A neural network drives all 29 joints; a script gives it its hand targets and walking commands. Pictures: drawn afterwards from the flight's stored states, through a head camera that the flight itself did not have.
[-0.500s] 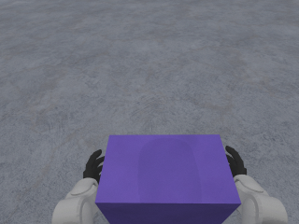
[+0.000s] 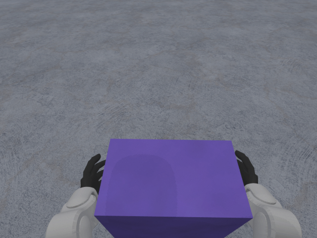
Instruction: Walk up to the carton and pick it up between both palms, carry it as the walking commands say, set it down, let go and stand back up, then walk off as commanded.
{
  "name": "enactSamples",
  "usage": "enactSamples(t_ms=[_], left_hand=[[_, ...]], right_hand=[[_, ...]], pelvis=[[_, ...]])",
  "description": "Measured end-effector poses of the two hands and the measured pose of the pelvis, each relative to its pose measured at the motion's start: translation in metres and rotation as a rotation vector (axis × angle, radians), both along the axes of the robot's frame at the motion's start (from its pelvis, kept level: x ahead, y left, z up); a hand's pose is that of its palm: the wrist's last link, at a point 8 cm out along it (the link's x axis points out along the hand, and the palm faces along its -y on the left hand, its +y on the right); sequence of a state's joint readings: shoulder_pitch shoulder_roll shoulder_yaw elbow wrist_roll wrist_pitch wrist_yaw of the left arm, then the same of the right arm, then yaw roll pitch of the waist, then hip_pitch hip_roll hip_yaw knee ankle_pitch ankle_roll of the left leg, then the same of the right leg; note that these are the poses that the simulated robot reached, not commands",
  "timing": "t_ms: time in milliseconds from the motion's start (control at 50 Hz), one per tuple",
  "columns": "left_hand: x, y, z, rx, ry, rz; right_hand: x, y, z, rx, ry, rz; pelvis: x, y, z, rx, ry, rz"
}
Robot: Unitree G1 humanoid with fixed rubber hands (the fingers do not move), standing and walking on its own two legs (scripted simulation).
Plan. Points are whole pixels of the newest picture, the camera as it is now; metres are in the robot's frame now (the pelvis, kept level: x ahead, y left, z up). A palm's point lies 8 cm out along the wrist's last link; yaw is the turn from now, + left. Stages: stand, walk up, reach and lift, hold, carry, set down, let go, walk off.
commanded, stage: carry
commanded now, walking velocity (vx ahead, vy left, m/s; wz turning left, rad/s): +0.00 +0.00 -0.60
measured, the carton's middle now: (168, 199) +0.23 +0.01 +0.05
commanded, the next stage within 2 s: none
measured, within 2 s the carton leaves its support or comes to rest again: neither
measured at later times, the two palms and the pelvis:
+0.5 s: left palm (114, 237) +0.14 +0.11 +0.08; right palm out of the picture +0.08 -0.21 +0.09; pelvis -0.11 -0.01 +0.01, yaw -16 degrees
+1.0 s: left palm out of the picture +0.07 +0.00 +0.07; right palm out of the picture -0.10 -0.28 +0.08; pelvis -0.21 +0.00 +0.00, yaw -32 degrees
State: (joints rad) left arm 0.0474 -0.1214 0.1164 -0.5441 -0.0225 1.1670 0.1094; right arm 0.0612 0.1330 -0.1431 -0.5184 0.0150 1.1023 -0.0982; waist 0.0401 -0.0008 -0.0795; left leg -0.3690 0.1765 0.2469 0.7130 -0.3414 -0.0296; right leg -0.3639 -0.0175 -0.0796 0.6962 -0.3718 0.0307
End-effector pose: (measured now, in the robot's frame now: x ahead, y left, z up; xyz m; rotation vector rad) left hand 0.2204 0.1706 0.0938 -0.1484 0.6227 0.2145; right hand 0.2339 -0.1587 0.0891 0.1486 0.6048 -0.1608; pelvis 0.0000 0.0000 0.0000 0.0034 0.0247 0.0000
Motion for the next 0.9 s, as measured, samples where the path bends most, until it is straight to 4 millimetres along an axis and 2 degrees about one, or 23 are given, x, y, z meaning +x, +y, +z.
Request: enactSamples(t_ms=[100,200,280,360,420,520,620,740,820,900], left_hand=[[0.000,-0.045,-0.008,0.025,0.052,-0.122],[-0.014,-0.068,-0.015,0.033,0.071,-0.194],[-0.030,-0.071,-0.017,0.018,0.057,-0.211],[-0.050,-0.062,-0.020,-0.003,0.047,-0.202],[-0.068,-0.056,-0.024,-0.044,0.075,-0.187],[-0.084,-0.065,-0.011,-0.039,0.063,-0.239],[-0.085,-0.103,0.002,-0.014,0.002,-0.366],[-0.103,-0.159,-0.008,0.039,0.063,-0.520],[-0.120,-0.178,-0.017,0.058,0.090,-0.599],[-0.132,-0.182,-0.020,0.043,0.076,-0.631]], right_hand=[[-0.037,-0.044,-0.012,0.035,0.052,-0.128],[-0.071,-0.065,-0.015,0.047,0.071,-0.203],[-0.091,-0.068,-0.011,0.033,0.056,-0.220],[-0.107,-0.059,-0.007,0.013,0.046,-0.211],[-0.123,-0.053,-0.001,-0.026,0.073,-0.199],[-0.160,-0.059,0.006,-0.021,0.063,-0.250],[-0.203,-0.086,0.008,-0.025,0.004,-0.357],[-0.267,-0.123,-0.014,0.043,0.063,-0.522],[-0.302,-0.132,-0.019,0.065,0.088,-0.602],[-0.321,-0.131,-0.016,0.051,0.075,-0.635]], pelvis=[[-0.016,-0.014,0.000,-0.010,-0.004,-0.033],[-0.039,-0.020,0.000,-0.010,0.000,-0.090],[-0.058,-0.019,-0.001,-0.013,0.013,-0.118],[-0.078,-0.014,-0.002,-0.018,0.033,-0.146],[-0.092,-0.011,0.004,0.018,0.018,-0.201],[-0.112,-0.008,0.011,-0.007,-0.005,-0.298],[-0.132,-0.015,0.004,-0.004,-0.014,-0.373],[-0.157,-0.026,0.000,-0.014,-0.004,-0.429],[-0.174,-0.023,0.002,-0.011,0.003,-0.478],[-0.190,-0.017,0.000,-0.011,0.024,-0.511]])
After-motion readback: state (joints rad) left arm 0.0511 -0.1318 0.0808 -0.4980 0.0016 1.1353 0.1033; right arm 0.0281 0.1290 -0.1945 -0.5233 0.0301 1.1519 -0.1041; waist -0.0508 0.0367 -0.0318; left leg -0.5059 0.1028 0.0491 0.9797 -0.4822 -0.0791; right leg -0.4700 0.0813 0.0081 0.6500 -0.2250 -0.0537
